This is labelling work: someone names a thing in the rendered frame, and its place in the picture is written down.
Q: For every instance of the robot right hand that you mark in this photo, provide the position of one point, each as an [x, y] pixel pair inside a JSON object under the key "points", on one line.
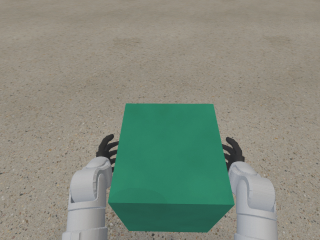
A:
{"points": [[235, 153]]}

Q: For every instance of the robot left forearm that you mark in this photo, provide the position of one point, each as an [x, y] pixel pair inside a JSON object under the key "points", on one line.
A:
{"points": [[87, 201]]}

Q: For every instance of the carton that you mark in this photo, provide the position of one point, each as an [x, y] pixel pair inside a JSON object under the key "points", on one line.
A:
{"points": [[170, 172]]}

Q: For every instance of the robot left hand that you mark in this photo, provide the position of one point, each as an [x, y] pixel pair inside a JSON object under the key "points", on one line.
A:
{"points": [[104, 147]]}

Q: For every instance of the robot right forearm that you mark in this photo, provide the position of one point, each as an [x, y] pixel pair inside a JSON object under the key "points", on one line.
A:
{"points": [[255, 203]]}

